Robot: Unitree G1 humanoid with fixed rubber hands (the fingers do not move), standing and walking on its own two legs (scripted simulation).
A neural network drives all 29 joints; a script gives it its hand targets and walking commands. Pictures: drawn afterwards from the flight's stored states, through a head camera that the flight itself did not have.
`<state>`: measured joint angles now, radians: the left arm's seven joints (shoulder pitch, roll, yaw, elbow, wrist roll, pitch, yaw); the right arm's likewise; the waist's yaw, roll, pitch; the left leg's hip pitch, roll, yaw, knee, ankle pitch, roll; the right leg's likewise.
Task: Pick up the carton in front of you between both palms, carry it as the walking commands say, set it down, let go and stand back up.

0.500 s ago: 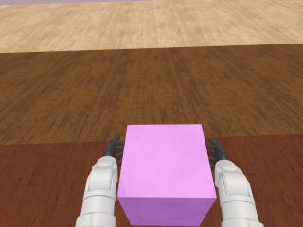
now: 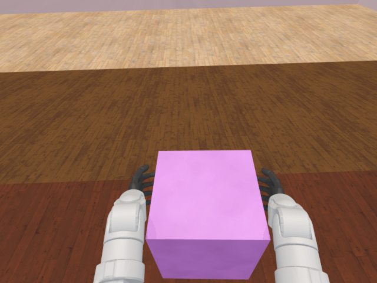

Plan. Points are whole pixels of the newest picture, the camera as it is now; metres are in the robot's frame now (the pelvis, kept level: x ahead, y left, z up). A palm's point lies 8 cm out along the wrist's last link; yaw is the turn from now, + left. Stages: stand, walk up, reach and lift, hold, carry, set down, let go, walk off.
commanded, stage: hold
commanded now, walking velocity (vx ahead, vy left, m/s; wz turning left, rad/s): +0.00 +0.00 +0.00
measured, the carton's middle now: (204, 217) +0.29 +0.00 -0.02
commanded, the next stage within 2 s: carry in 1.04 s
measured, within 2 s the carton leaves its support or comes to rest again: neither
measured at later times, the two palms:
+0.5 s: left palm (137, 195) +0.29 +0.15 +0.05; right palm (275, 199) +0.29 -0.15 +0.05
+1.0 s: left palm (136, 196) +0.29 +0.15 +0.05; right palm (275, 200) +0.29 -0.15 +0.05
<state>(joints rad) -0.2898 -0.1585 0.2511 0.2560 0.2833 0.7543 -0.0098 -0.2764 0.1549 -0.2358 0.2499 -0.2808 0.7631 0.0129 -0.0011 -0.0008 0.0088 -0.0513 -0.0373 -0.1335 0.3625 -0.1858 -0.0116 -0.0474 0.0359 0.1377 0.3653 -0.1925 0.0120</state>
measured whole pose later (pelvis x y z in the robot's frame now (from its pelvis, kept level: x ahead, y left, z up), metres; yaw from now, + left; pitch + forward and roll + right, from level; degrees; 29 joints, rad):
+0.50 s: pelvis +0.01 +0.00 +0.00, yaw +0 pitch -7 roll +0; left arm -0.28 -0.16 0.24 0.24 0.28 0.76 -0.01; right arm -0.26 0.15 -0.22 0.23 -0.28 0.76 0.01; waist 0.00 0.00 0.01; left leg -0.04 -0.03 -0.13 0.35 -0.19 -0.01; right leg -0.04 0.03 0.13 0.35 -0.19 0.01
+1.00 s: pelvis +0.00 +0.00 +0.00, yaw +0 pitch -7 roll +0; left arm -0.28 -0.16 0.24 0.24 0.28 0.76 -0.01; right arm -0.26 0.15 -0.22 0.23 -0.28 0.77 0.01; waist 0.00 0.00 0.01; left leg -0.04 -0.04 -0.13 0.35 -0.19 -0.01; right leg -0.04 0.03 0.13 0.36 -0.19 0.01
